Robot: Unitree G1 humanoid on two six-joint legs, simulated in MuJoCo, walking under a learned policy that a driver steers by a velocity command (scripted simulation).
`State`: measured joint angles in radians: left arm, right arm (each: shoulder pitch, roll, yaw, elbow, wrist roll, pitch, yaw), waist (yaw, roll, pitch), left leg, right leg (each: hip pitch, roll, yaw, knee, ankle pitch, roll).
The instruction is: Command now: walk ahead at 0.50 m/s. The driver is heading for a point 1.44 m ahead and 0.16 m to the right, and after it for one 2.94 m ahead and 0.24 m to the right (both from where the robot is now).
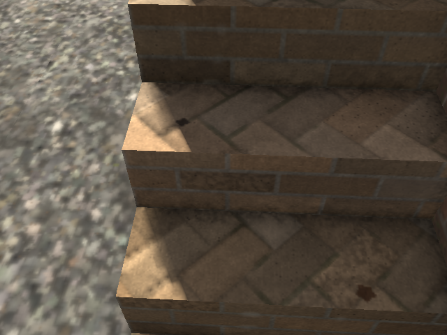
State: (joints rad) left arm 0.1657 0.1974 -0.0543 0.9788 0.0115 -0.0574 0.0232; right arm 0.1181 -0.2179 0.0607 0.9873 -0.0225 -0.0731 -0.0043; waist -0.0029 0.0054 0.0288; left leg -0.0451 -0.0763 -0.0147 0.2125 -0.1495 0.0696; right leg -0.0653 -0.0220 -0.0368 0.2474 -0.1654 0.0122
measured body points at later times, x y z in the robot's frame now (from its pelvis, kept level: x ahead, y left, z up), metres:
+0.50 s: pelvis +0.00 +0.00 +0.00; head +0.01 +0.00 +0.45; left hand +0.10 +0.23 -0.14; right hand +0.12 -0.23 -0.14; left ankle -0.02 +0.08 -0.75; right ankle -0.02 -0.13 -0.75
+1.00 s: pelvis +0.00 +0.00 +0.00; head +0.01 -0.01 +0.45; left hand +0.10 +0.23 -0.14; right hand +0.12 -0.23 -0.13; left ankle -0.02 +0.08 -0.75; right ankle -0.02 -0.13 -0.75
